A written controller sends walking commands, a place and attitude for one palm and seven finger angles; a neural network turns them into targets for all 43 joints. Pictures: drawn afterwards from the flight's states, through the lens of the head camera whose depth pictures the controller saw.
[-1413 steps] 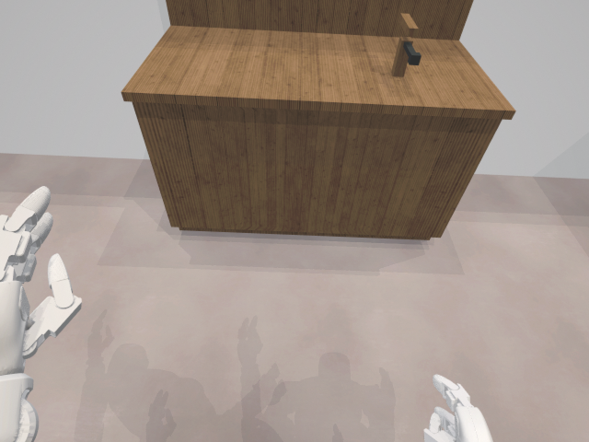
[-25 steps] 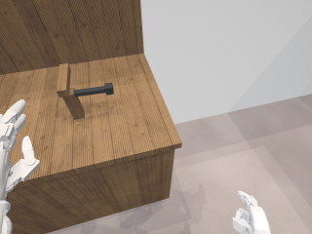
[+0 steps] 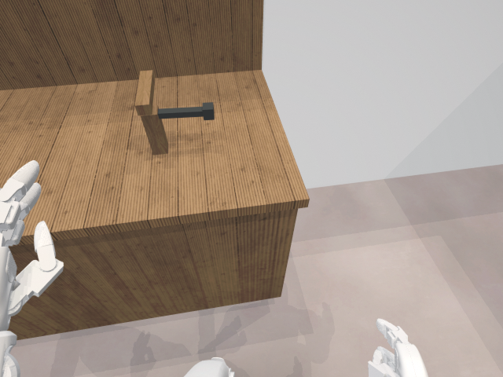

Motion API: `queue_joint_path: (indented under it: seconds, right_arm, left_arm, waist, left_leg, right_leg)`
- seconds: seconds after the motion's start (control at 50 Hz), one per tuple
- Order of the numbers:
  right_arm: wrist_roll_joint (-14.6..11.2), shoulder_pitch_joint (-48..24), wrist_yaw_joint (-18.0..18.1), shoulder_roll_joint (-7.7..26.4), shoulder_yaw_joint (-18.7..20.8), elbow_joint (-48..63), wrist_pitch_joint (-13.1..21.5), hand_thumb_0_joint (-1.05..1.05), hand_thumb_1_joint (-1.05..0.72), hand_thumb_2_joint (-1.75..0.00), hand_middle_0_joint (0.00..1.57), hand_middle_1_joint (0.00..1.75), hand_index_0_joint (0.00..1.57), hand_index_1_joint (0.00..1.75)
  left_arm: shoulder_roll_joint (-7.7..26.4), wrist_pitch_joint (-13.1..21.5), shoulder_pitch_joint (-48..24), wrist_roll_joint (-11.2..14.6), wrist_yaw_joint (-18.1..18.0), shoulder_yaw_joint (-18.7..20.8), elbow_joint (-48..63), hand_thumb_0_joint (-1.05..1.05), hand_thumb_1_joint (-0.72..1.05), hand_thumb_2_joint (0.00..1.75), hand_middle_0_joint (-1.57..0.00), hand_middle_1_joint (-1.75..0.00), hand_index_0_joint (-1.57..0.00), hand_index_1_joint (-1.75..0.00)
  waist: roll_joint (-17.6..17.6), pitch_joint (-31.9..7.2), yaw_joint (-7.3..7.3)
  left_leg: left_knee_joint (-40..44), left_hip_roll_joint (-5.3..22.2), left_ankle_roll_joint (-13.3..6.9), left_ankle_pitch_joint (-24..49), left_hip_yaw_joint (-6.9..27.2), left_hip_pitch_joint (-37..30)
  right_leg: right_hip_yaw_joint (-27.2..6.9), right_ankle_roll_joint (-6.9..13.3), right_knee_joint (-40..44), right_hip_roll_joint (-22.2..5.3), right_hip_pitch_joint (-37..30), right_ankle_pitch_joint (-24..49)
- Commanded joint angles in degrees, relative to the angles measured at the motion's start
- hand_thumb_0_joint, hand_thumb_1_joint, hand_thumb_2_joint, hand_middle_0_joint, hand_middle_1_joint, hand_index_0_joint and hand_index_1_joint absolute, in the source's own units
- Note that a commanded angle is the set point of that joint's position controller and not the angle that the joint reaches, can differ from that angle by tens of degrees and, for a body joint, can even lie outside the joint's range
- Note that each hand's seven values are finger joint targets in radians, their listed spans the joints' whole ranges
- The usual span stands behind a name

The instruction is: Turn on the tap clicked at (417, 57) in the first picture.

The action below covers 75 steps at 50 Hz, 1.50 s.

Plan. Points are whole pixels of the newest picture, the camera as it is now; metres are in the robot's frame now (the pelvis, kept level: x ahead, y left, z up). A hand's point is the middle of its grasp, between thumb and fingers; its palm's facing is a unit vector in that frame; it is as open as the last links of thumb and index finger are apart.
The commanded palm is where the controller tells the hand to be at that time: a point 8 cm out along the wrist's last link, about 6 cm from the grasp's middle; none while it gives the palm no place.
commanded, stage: step back with the hand held close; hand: left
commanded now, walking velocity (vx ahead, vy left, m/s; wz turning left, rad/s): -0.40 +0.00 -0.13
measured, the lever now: (208, 111) +0.63 +0.16 +0.07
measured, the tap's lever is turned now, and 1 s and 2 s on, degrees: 86 86 86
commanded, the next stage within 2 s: stop stepping back and stand still in 0.08 s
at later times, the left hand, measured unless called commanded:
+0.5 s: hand (16, 369) +0.10 +0.22 +0.17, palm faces +0.30 -0.89 -0.35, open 7.4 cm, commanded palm +0.05 +0.28 +0.19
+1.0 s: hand out of the picture +0.06 +0.21 +0.17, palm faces +0.31 -0.88 -0.37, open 7.4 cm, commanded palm +0.02 +0.26 +0.19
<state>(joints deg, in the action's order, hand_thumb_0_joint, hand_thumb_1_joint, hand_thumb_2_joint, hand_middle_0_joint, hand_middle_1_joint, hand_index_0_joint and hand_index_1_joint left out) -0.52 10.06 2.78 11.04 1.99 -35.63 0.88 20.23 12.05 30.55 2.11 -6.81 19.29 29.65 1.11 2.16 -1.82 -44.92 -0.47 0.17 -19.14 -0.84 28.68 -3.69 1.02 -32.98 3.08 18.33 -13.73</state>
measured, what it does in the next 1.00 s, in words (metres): walks backwards: left foot, then right foot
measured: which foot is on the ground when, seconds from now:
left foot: up 0.00-0.10, down 0.12-0.32, up 0.34-0.52, down 0.54-0.76, up 0.78-1.00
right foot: down 0.00-0.12, up 0.14-0.30, down 0.32-1.00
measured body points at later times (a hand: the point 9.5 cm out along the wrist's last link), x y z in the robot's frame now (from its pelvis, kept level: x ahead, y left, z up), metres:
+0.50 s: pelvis -0.13 +0.01 +0.01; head -0.15 +0.01 +0.46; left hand +0.08 +0.27 +0.19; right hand -0.01 -0.24 -0.09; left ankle -0.10 +0.12 -0.71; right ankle -0.09 -0.09 -0.73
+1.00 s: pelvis -0.16 +0.00 +0.01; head -0.18 -0.01 +0.46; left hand +0.04 +0.26 +0.19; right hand -0.03 -0.26 -0.08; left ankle -0.11 +0.12 -0.72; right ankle -0.14 -0.09 -0.73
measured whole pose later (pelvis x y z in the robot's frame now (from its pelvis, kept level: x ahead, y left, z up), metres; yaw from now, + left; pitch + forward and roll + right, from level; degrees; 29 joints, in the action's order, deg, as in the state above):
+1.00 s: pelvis -0.16 +0.00 +0.01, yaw -4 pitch -3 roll +1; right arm -0.5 14.5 4.3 12.0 0.7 -37.4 5.0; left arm 20.4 8.9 27.3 2.5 -8.0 16.9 25.8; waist -0.3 -0.1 0.5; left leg -36.0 2.3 -1.6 -19.3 -3.5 17.0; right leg 3.3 3.6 -29.6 1.3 12.5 -14.0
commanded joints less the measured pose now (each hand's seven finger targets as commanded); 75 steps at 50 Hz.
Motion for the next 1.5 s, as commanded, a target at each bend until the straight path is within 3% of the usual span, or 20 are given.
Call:
queue_joint_path:
  seconds: [0.0,0.06,0.1,0.16,0.28,0.32,0.46,0.48,0.54,0.58,0.7,0.74,0.8,0.96,1.02,1.1,1.2,1.26,1.32,1.48]
  right_arm:
    - [0.9,-5.9,0.7,4.7,0.5,10.3,3.3,0.0,-0.9,-0.9,0.2,0.3,0.2,0.3]
    - [1.0,-5.3,1.8,6.0,0.7,9.2,3.0,0.0,-0.9,-0.9,0.2,0.3,0.2,0.3]
    - [0.8,-4.5,1.7,7.3,1.7,10.4,3.5,0.0,-0.9,-0.9,0.2,0.3,0.2,0.3]
    - [1.6,-3.7,0.5,6.4,2.3,11.1,5.1,0.0,-0.9,-0.9,0.2,0.3,0.2,0.3]
    - [-0.9,-4.2,-0.2,7.3,1.6,11.7,6.2,0.0,-0.9,-0.9,0.2,0.3,0.2,0.3]
    - [-0.2,-4.4,0.0,6.4,1.2,10.9,5.6,0.0,-0.9,-0.9,0.2,0.3,0.2,0.3]
    - [0.2,-4.3,2.4,6.6,-0.5,8.8,5.0,0.0,-0.9,-0.9,0.2,0.3,0.2,0.3]
    - [0.6,-4.0,2.7,7.3,-0.5,8.8,5.1,0.0,-0.9,-0.9,0.2,0.3,0.2,0.3]
    - [0.3,-2.1,2.8,9.0,0.1,9.4,5.9,0.0,-0.9,-0.9,0.2,0.3,0.2,0.3]
    - [0.8,-2.6,2.2,8.2,0.6,7.5,6.7,0.0,-0.9,-0.9,0.2,0.3,0.2,0.3]
    - [0.3,-2.8,1.6,8.2,0.9,7.4,6.6,0.0,-0.9,-0.9,0.2,0.3,0.2,0.3]
    - [-0.1,-3.0,1.2,7.1,1.5,7.8,6.0,0.0,-0.9,-0.9,0.2,0.3,0.2,0.3]
    - [-0.1,-0.4,0.7,6.8,1.6,5.8,7.9,0.0,-0.9,-0.9,0.2,0.3,0.2,0.3]
    - [0.6,-3.5,2.5,6.4,0.4,7.6,7.5,0.0,-0.9,-0.9,0.2,0.3,0.2,0.3]
    - [0.3,-3.6,2.3,8.7,0.6,8.7,7.3,0.0,-0.9,-0.9,0.2,0.3,0.2,0.3]
    - [-0.4,-4.1,1.9,7.3,0.4,8.5,7.4,0.0,-0.9,-0.9,0.2,0.3,0.2,0.3]
    - [-0.1,-3.4,0.5,7.1,1.5,8.6,7.6,0.0,-0.9,-0.9,0.2,0.3,0.2,0.3]
    - [0.0,-3.8,0.6,7.0,1.2,8.5,7.3,0.0,-0.9,-0.9,0.2,0.3,0.2,0.3]
    - [0.0,-5.2,1.3,7.5,1.4,8.9,6.5,0.0,-0.9,-0.9,0.2,0.3,0.2,0.3]
    - [0.0,-5.6,1.3,7.1,1.0,10.3,4.9,0.0,-0.9,-0.9,0.2,0.3,0.2,0.3]
  left_arm:
    - [12.2,2.5,-10.6,0.2,-1.2,5.6,12.6,0.0,0.9,0.9,-0.2,-0.3,-0.2,-0.3]
    - [11.8,2.6,-11.2,0.3,-1.9,5.8,11.5,0.0,0.9,0.9,-0.2,-0.3,-0.2,-0.3]
    - [10.9,3.0,-9.3,0.1,-2.1,6.5,13.8,0.0,0.9,0.9,-0.2,-0.3,-0.2,-0.3]
    - [11.1,2.5,-5.8,0.7,-1.9,8.4,15.1,0.0,0.9,0.9,-0.2,-0.3,-0.2,-0.3]
    - [8.7,-1.0,-6.1,0.5,-1.7,5.1,12.2,0.0,0.9,0.9,-0.2,-0.3,-0.2,-0.3]
    - [12.1,-2.6,-8.0,0.5,-1.7,6.1,9.4,0.0,0.9,0.9,-0.2,-0.3,-0.2,-0.3]
    - [11.1,-2.5,-8.9,0.7,-3.9,5.0,6.7,0.0,0.9,0.9,-0.2,-0.3,-0.2,-0.3]
    - [10.9,-2.2,-8.9,0.8,-4.1,5.1,7.3,0.0,0.9,0.9,-0.2,-0.3,-0.2,-0.3]
    - [11.2,-1.7,-13.7,-0.3,-4.2,5.5,11.9,0.0,0.9,0.9,-0.2,-0.3,-0.2,-0.3]
    - [11.5,-1.6,-12.0,-1.0,-3.8,6.5,8.5,0.0,0.9,0.9,-0.2,-0.3,-0.2,-0.3]
    - [8.3,-2.5,-5.4,-0.7,-2.9,3.7,2.5,0.0,0.9,0.9,-0.2,-0.3,-0.2,-0.3]
    - [9.4,-2.2,-7.6,-0.8,-1.8,3.1,3.3,0.0,0.9,0.9,-0.2,-0.3,-0.2,-0.3]
    - [10.9,0.3,-12.5,-0.5,-1.7,4.9,4.0,0.0,0.9,0.9,-0.2,-0.3,-0.2,-0.3]
    - [10.6,0.4,-11.4,0.9,-3.2,5.1,8.3,0.0,0.9,0.9,-0.2,-0.3,-0.2,-0.3]
    - [8.6,0.1,-12.1,0.9,-3.3,4.5,7.9,0.0,0.9,0.9,-0.2,-0.3,-0.2,-0.3]
    - [8.5,-0.9,-10.3,-0.6,-2.9,5.3,5.8,0.0,0.9,0.9,-0.2,-0.3,-0.2,-0.3]
    - [9.1,-1.0,-8.2,0.7,-2.2,4.6,8.7,0.0,0.9,0.9,-0.2,-0.3,-0.2,-0.3]
    - [9.5,-1.0,-8.5,1.0,-2.3,5.1,8.8,0.0,0.9,0.9,-0.2,-0.3,-0.2,-0.3]
    - [10.8,-1.2,-9.6,1.0,-2.5,6.1,10.2,0.0,0.9,0.9,-0.2,-0.3,-0.2,-0.3]
    - [9.8,-1.7,-5.7,1.3,-2.4,5.7,9.7,0.0,0.9,0.9,-0.2,-0.3,-0.2,-0.3]
  waist:
    - [-9.4,-7.4,1.89]
    - [-0.7,-8.7,2.11]
    - [12.7,-12.1,1.45]
    - [15.8,-13.5,1.09]
    - [0.9,-7.3,1.39]
    - [-17.0,-4.3,2.37]
    - [-3.2,-4.7,3.11]
    - [1.3,-3.7,3.11]
    - [16.1,-0.6,3.38]
    - [12.8,-0.2,2.48]
    - [3.1,-1.1,0.71]
    - [-19.5,-0.9,1.33]
    - [-7.6,-6.0,3.56]
    - [-2.3,-2.0,2.08]
    - [12.3,-0.6,1.81]
    - [7.6,-0.7,1.32]
    - [-9.4,-5.9,2.03]
    - [-6.0,-9.5,1.65]
    - [2.4,-10.3,1.19]
    - [1.6,-10.2,1.13]
  left_leg:
    - [0.3,1.9,0.5,-3.4,2.5,-8.2]
    - [21.1,4.0,-0.9,12.7,1.9,-14.6]
    - [24.4,16.7,-5.5,31.3,10.8,-17.3]
    - [25.0,19.8,-9.9,33.7,10.6,-13.4]
    - [16.4,8.9,-2.3,-12.6,1.0,-5.4]
    - [-5.5,1.3,-0.1,-8.0,-0.7,-4.2]
    - [12.4,1.9,-1.7,-6.1,-2.1,-19.2]
    - [18.3,2.2,-2.6,-9.9,-0.3,-18.8]
    - [38.3,18.6,-10.6,-27.4,26.1,-13.4]
    - [39.5,17.0,-10.1,-28.0,23.2,-7.4]
    - [21.4,8.2,-4.2,-16.9,4.8,0.5]
    - [-9.5,0.4,-1.6,-8.3,-1.6,7.7]
    - [-15.1,3.3,-0.3,-2.5,2.7,3.2]
    - [15.9,1.5,-2.2,-0.8,-2.9,-21.0]
    - [30.3,12.4,-7.0,-11.6,16.7,-18.8]
    - [30.2,10.6,-5.9,-15.4,11.6,-5.0]
    - [11.2,2.1,-1.2,8.2,1.0,-12.3]
    - [16.4,2.7,-1.2,15.0,0.9,-15.2]
    - [18.1,5.1,-2.0,28.2,2.0,-23.9]
    - [20.2,5.7,-1.7,26.4,3.1,-22.7]
  right_leg:
    - [-13.5,5.9,10.7,-17.6,0.3,29.9]
    - [-8.0,1.5,2.5,-10.7,-2.0,26.5]
    - [-1.7,-2.5,-9.6,-2.6,1.0,2.3]
    - [-0.6,-2.9,-23.5,-1.1,3.5,-12.8]
    - [1.2,-1.1,10.1,-3.2,-7.6,-3.9]
    - [-22.0,7.2,24.7,-17.6,3.2,-17.4]
    - [-6.8,5.8,15.8,-12.3,8.7,-25.5]
    - [-5.3,5.0,12.1,-9.6,8.2,-25.6]
    - [4.9,-0.8,-18.4,0.5,10.4,-13.5]
    - [3.4,-0.7,-24.9,-2.0,7.7,-11.0]
    - [7.3,1.0,10.3,-1.4,-15.5,-9.0]
    - [-24.6,8.8,24.9,-20.0,-11.8,-18.5]
    - [-17.0,9.3,20.5,-19.8,-9.1,-12.2]
    - [-6.0,5.3,16.3,-13.3,4.3,-20.2]
    - [1.3,0.1,1.6,-3.1,5.1,-11.1]
    - [3.7,-1.5,3.9,-2.0,-9.5,-3.8]
    - [-11.8,3.0,15.5,-12.9,-9.8,12.4]
    - [-7.1,1.8,9.8,-11.7,-15.4,29.7]
    - [-2.7,-0.2,8.5,-7.3,-11.0,25.3]
    - [-1.0,-0.2,11.0,-5.4,-12.2,19.3]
